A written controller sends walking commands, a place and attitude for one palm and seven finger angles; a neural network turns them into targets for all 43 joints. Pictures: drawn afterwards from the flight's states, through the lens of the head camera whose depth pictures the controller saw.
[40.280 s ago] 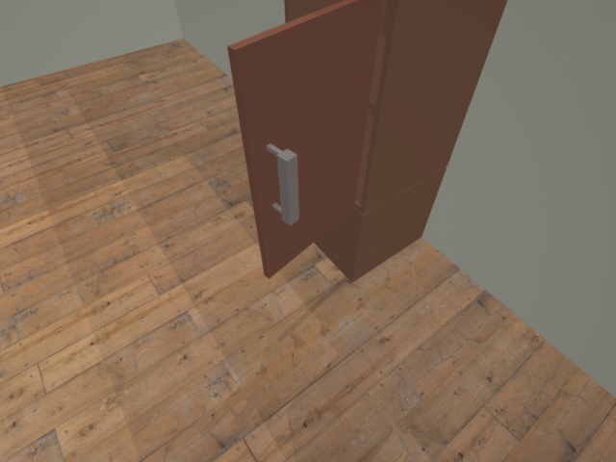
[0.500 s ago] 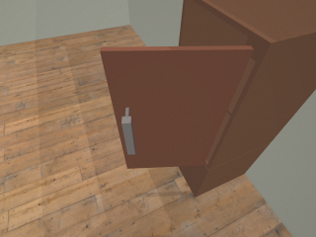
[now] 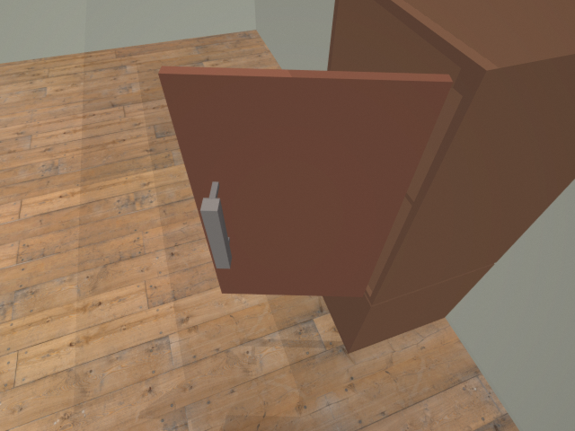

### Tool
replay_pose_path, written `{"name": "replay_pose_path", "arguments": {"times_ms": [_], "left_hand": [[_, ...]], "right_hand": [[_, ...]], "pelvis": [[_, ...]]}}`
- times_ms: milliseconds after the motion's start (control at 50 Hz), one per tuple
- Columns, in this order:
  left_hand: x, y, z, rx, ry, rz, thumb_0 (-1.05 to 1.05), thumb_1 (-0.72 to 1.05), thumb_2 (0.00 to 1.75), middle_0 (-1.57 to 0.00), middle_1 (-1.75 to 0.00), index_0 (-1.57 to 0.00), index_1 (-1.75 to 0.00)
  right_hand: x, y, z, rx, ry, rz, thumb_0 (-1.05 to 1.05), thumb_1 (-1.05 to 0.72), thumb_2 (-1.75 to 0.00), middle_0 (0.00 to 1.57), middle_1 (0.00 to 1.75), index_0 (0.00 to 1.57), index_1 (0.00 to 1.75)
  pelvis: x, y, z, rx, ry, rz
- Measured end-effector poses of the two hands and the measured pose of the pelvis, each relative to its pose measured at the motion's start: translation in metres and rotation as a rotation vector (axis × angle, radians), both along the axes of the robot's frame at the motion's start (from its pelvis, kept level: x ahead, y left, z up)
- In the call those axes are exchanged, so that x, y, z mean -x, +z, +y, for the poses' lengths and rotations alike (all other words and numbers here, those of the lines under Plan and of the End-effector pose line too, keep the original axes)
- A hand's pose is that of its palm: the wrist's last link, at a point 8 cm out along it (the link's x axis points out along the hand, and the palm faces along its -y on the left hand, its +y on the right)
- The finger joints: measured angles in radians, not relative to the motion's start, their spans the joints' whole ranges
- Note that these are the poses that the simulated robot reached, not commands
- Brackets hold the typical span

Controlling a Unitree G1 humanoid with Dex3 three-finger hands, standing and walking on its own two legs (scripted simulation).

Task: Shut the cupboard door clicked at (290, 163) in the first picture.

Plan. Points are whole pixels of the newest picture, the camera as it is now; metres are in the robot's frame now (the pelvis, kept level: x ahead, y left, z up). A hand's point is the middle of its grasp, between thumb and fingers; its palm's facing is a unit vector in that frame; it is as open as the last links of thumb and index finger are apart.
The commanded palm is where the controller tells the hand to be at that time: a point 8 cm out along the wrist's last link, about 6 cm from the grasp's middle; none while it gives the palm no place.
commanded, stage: shuffle to correct the standing spot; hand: left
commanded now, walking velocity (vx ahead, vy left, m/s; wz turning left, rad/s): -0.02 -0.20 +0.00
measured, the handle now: (219, 226) +0.44 +0.15 -0.02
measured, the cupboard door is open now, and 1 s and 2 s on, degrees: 69 69 69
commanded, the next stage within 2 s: come to a stop and stand still in 0.08 s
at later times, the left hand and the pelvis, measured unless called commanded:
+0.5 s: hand out of the picture -0.04 +0.11 -0.18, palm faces +0.11 -0.98 -0.16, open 7.4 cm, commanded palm none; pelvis -0.02 -0.05 +0.00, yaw +2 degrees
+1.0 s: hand out of the picture +0.01 +0.09 -0.17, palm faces +0.04 -0.97 -0.25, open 7.4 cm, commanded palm none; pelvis -0.01 -0.09 +0.00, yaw +3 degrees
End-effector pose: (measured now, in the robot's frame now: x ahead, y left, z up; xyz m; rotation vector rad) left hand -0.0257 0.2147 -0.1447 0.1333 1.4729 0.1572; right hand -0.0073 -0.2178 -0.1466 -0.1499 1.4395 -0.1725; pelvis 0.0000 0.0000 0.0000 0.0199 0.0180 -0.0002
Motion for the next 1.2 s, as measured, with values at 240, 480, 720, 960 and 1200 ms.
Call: {"name": "replay_pose_path", "arguments": {"times_ms": [240,480,720,960,1200], "left_hand": [[0.038,-0.012,-0.048,0.034,0.084,0.021,0.01,0.91,0.90,-0.20,-0.30,-0.19,-0.30],[0.030,-0.006,-0.057,0.033,0.082,-0.008,0.01,0.91,0.90,-0.20,-0.30,-0.20,-0.30],[0.002,-0.008,-0.049,-0.050,-0.003,-0.115,0.01,0.92,0.90,-0.20,-0.30,-0.19,-0.30],[-0.028,0.009,-0.070,-0.071,-0.017,-0.177,0.01,0.91,0.90,-0.20,-0.30,-0.20,-0.30],[-0.045,0.008,-0.077,-0.057,-0.014,-0.176,0.01,0.91,0.90,-0.20,-0.30,-0.20,-0.30]], "right_hand": [[-0.022,0.003,-0.048,0.059,0.053,-0.018,0.00,-0.91,-0.90,0.20,0.30,0.20,0.30],[-0.037,0.014,-0.049,0.049,0.046,-0.181,0.00,-0.94,-0.90,0.20,0.30,0.20,0.30],[-0.023,0.003,-0.083,-0.003,0.082,-0.142,0.01,-0.95,-0.90,0.21,0.30,0.20,0.30],[-0.038,-0.003,-0.099,-0.038,0.083,-0.162,0.01,-0.92,-0.90,0.20,0.30,0.20,0.30],[-0.040,0.002,-0.112,-0.013,0.088,-0.108,0.00,-0.91,-0.90,0.20,0.30,0.20,0.30]], "pelvis": [[0.009,-0.006,-0.039,0.031,0.041,0.002],[0.017,0.001,-0.045,0.030,0.029,-0.030],[0.023,-0.009,-0.071,0.008,0.053,-0.031],[0.009,-0.004,-0.092,0.007,0.053,-0.039],[-0.001,-0.001,-0.099,0.007,0.053,-0.031]]}}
